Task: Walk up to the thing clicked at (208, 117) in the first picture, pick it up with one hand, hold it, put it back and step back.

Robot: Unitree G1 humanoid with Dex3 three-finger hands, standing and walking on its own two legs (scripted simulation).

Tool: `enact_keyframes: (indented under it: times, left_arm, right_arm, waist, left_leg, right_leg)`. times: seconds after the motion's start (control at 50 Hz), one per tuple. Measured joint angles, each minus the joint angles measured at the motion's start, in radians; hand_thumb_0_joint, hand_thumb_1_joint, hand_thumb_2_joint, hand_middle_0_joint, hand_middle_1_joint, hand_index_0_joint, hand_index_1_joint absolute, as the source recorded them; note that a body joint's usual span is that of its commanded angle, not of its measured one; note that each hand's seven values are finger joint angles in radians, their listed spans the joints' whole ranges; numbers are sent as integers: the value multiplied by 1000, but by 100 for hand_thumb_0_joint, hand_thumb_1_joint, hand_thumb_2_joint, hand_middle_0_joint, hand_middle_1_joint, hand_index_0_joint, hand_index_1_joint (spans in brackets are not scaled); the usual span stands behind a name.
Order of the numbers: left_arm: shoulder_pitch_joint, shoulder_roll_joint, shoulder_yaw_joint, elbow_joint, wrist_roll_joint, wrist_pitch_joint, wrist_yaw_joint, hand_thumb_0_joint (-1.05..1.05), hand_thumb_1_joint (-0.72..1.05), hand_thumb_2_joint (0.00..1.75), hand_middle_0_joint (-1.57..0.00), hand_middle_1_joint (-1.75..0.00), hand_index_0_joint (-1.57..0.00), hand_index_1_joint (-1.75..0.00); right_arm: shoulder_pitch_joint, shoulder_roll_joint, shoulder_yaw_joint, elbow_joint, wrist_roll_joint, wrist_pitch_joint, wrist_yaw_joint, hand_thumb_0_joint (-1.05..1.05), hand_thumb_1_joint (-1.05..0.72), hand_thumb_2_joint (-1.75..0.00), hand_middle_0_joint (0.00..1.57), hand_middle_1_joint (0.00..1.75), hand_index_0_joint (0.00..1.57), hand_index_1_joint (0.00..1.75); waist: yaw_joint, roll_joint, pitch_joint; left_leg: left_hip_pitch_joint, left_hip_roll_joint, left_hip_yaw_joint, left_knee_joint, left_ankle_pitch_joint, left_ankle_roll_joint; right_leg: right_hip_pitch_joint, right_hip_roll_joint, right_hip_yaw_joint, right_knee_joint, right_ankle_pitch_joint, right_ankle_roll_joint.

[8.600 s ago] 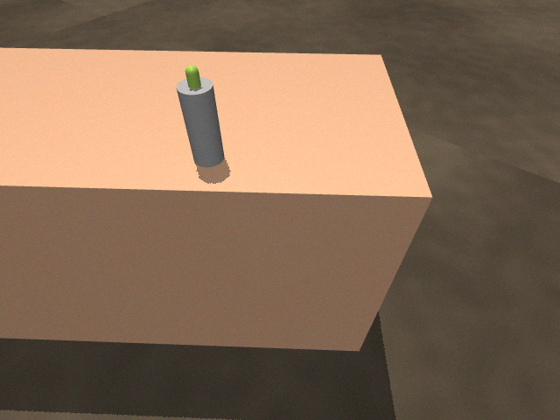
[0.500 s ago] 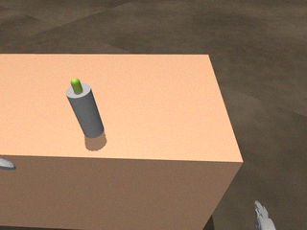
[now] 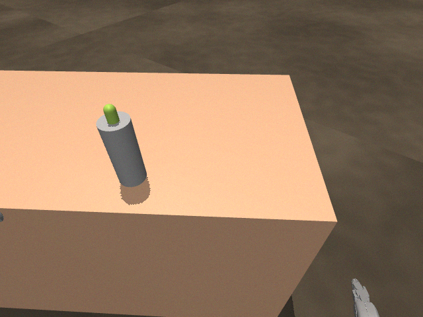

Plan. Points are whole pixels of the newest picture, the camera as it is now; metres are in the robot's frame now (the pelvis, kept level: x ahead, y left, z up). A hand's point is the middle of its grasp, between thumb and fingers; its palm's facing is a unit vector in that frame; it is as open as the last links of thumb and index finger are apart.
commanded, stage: go down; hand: left
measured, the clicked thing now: (122, 145) +0.43 +0.21 +0.13
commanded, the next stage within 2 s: approach in 1.86 s
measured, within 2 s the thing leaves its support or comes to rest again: neither
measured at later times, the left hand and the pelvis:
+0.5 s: hand out of the picture +0.31 +0.40 +0.20, palm faces +0.29 -0.95 -0.15, open 17.7 cm; pelvis +0.00 +0.01 +0.00, yaw +0 degrees
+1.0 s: hand out of the picture +0.32 +0.41 +0.20, palm faces +0.25 -0.96 -0.09, open 17.7 cm; pelvis +0.01 +0.01 +0.00, yaw +0 degrees
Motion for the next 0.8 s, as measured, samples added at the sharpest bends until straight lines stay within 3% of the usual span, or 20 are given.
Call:
enact_keyframes:
  times: [0.22,0.8]
  left_arm:
    - [-71,46,12,118,15,17,-45,-2,-57,6,-5,-3,-4,-4]
    - [-163,131,26,254,12,89,-121,-2,-61,4,-6,-3,-5,-5]
  right_arm:
    - [10,-5,21,3,-9,-27,-22,-1,50,-6,6,5,5,5]
    - [-12,6,59,57,-14,-77,-68,-1,49,-6,6,5,5,5]
  waist:
    - [-8,-4,-15]
    - [-17,-11,-37]
  left_leg:
    - [-18,4,7,1,1,3]
    - [-55,-2,5,8,-9,11]
  right_leg:
    - [-18,3,8,-6,8,2]
    - [-42,-2,5,-24,10,10]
